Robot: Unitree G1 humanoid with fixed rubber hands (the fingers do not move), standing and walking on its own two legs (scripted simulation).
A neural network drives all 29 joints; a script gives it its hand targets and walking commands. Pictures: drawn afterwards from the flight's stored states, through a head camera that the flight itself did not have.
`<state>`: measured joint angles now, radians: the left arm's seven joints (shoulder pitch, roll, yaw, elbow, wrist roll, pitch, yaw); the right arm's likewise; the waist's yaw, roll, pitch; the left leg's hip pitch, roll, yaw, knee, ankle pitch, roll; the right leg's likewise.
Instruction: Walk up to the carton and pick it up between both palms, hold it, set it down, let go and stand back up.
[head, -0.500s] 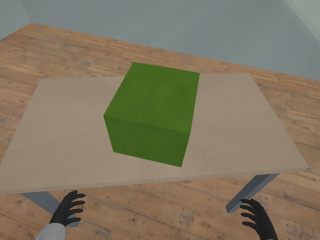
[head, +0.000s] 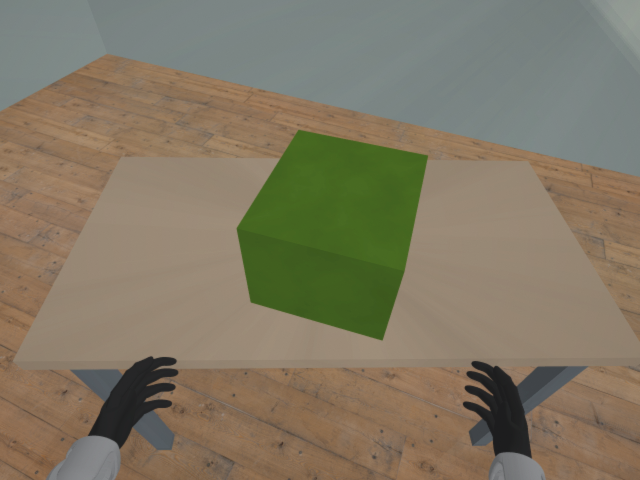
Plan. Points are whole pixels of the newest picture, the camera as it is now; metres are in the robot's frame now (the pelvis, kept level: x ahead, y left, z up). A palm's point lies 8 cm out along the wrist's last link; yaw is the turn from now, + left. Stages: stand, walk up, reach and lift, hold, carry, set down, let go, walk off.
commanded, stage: reach and lift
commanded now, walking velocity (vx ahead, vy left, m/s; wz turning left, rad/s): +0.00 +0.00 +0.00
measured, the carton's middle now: (338, 229) +0.50 +0.00 -0.02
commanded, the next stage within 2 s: none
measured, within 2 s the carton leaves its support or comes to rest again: neither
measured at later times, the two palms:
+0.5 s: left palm (116, 375) +0.23 +0.28 +0.00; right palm (478, 389) +0.23 -0.17 -0.01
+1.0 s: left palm (148, 298) +0.31 +0.25 +0.04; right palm (498, 347) +0.27 -0.19 +0.03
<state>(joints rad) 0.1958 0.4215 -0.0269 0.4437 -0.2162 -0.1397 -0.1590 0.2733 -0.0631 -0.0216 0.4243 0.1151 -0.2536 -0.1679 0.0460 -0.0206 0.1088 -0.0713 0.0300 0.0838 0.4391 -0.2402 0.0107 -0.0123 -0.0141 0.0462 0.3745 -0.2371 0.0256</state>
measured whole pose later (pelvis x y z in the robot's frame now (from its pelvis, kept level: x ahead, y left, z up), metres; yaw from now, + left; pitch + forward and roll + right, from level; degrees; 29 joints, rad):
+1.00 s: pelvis +0.01 -0.01 +0.00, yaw +1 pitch -5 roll -1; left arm -0.20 0.48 0.01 0.47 -0.30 0.00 -0.21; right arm 0.01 -0.08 0.05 0.27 0.24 -0.07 -0.33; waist -0.01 -0.05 0.13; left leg -0.11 0.04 0.07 0.43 -0.24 0.00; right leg -0.04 -0.01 0.03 0.35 -0.23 0.03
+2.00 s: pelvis +0.00 +0.00 +0.00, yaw +2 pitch +7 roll -1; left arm -0.97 0.50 -0.09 1.25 -0.30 -0.04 -0.16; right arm -0.74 -0.15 0.06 0.88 0.35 0.00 -0.27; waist -0.16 -0.03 -0.05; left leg -0.37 0.03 0.04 0.46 -0.21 0.01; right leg -0.29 -0.01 0.00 0.37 -0.20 0.03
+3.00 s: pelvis -0.01 +0.00 -0.03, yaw +2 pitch +25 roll -3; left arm -1.20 0.40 -0.20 1.67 -0.31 -0.34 -0.08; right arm -1.00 -0.12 -0.04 1.35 0.30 -0.26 -0.20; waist -0.20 0.00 -0.24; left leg -0.86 0.04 0.00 0.66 -0.23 0.01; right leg -0.75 0.00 -0.03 0.56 -0.23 0.04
